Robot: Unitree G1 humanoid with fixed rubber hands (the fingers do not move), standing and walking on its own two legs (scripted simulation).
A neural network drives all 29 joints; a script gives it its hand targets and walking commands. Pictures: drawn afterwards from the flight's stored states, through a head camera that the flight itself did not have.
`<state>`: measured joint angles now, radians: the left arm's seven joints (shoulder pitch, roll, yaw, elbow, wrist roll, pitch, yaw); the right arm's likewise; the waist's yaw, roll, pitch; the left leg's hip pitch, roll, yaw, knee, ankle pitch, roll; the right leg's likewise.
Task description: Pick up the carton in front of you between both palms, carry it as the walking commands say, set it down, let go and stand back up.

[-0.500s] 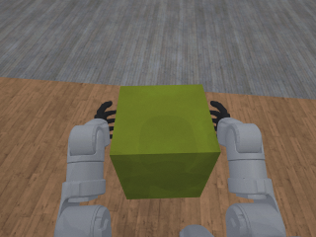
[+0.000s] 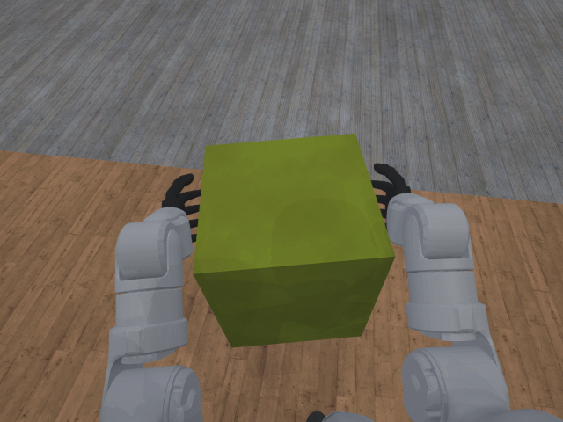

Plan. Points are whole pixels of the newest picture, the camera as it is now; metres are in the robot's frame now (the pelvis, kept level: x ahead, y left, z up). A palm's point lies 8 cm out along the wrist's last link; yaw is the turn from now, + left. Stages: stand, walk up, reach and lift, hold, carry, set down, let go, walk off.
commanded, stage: carry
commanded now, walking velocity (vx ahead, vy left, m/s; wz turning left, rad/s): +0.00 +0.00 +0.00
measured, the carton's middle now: (289, 248) +0.35 +0.00 +0.02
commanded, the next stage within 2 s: none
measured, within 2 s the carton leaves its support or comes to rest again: neither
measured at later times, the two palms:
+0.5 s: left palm (146, 207) +0.36 +0.18 +0.12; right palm (377, 198) +0.36 -0.12 +0.12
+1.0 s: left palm (132, 216) +0.34 +0.19 +0.13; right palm (373, 205) +0.34 -0.11 +0.13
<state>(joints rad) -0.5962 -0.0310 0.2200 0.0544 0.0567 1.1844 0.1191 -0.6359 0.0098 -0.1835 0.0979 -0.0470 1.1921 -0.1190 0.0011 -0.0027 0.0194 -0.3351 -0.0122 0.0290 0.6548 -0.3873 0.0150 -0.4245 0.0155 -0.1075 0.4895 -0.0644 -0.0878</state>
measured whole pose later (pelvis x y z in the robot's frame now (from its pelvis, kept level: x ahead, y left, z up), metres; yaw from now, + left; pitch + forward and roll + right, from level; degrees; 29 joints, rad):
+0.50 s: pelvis +0.02 +0.03 +0.00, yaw +0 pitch +2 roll +0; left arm -0.64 0.00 0.19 0.17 0.05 1.20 0.12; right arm -0.63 0.01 -0.19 0.16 -0.06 1.20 -0.12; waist 0.00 -0.01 -0.08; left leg -0.28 -0.02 0.06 0.66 -0.34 0.06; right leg -0.39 -0.01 -0.11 0.54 -0.12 -0.04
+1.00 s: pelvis +0.00 +0.04 +0.00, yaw +0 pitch +1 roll +0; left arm -0.67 0.01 0.19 0.26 0.05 1.22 0.12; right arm -0.66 -0.01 -0.18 0.25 -0.05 1.22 -0.12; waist 0.00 -0.01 -0.11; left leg -0.28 -0.04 0.07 0.64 -0.31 0.08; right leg -0.38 -0.03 -0.10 0.50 -0.08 -0.02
